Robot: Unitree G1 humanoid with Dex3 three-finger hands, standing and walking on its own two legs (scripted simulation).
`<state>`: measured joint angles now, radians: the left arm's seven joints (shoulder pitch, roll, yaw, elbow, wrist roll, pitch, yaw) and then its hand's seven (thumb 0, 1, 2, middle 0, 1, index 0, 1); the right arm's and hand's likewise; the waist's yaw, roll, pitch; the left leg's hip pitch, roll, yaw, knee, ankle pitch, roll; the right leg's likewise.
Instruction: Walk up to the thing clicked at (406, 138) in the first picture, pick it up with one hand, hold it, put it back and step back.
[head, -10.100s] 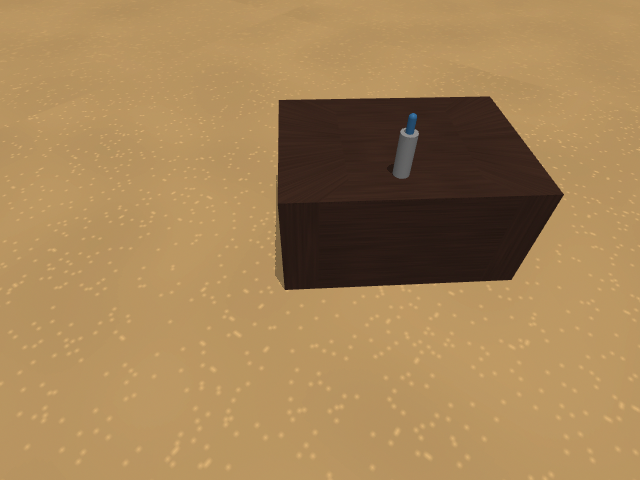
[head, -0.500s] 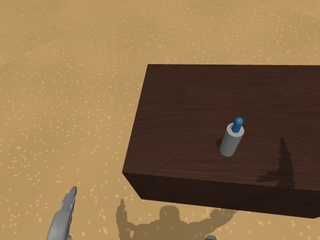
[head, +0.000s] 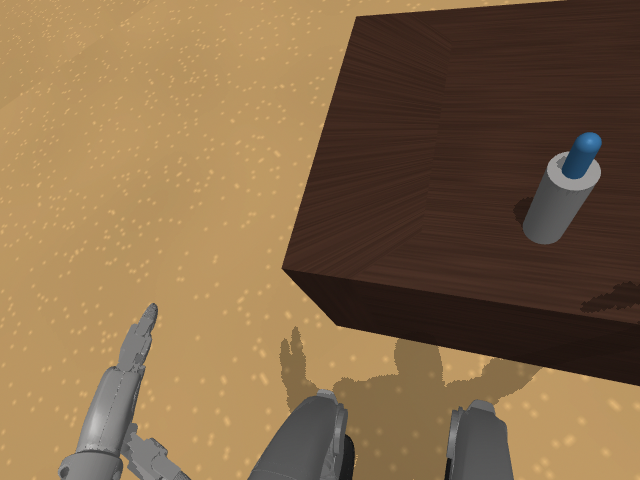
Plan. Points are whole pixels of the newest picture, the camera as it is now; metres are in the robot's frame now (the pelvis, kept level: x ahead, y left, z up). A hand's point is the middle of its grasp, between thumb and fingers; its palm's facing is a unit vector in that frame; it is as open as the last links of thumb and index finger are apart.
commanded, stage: approach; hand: right
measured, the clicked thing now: (562, 190) +0.52 -0.21 -0.08
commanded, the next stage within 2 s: close in in 0.02 s
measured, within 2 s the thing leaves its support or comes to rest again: neither
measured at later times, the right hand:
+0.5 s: hand (580, 238) +0.47 -0.24 -0.13, palm faces +0.15 +0.99 +0.03, open 17.7 cm
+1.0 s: hand (542, 227) +0.48 -0.20 -0.12, palm faces +0.15 +0.99 +0.03, open 17.6 cm
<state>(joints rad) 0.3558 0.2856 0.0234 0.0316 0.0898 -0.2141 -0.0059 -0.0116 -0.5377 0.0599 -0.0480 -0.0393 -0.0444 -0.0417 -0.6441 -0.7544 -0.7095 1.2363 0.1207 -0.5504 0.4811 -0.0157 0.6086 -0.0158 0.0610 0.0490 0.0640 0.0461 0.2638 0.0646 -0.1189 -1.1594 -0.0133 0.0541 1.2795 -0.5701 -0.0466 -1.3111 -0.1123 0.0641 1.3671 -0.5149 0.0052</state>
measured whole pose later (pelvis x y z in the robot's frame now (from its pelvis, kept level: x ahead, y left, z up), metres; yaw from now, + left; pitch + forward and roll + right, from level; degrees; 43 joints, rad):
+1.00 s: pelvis -0.02 +0.02 -0.08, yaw +2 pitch +31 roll +7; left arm 0.51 0.32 0.18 -0.46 0.08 -0.10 -0.09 -0.01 -0.56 0.08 -0.05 -0.04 -0.04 -0.05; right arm -0.68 -0.55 -0.62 1.06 -0.02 -0.58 0.14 -0.02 0.58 -0.02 0.06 0.05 0.06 0.04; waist 0.35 0.03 -0.16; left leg -1.49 -0.03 0.06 1.60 -0.66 -0.03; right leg -1.63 -0.13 0.11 1.66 -0.58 0.03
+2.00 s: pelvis -0.02 +0.01 -0.08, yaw +2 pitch +32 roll +7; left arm 0.50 0.33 0.17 -0.47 0.07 -0.08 -0.10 -0.01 -0.54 0.06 -0.05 -0.05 -0.06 -0.05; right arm -0.75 -0.62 -0.61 1.08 -0.04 -0.52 0.11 -0.01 0.10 -0.90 0.84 0.95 0.91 0.96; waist 0.37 0.03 -0.15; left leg -1.50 -0.04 0.06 1.60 -0.66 -0.03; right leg -1.64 -0.12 0.11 1.66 -0.58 0.02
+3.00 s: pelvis +0.00 +0.01 -0.02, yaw +1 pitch +28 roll +7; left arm 0.41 0.28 0.08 -0.22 0.09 -0.02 -0.06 -0.01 -0.53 0.06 -0.06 -0.05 -0.06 -0.05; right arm -0.71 -0.55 -0.54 1.14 -0.02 -0.52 0.08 -0.01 0.18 -1.16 0.79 1.14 0.85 1.15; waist 0.32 0.02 -0.15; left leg -1.25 -0.03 0.06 1.35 -0.60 -0.04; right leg -1.40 -0.12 0.08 1.44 -0.54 0.02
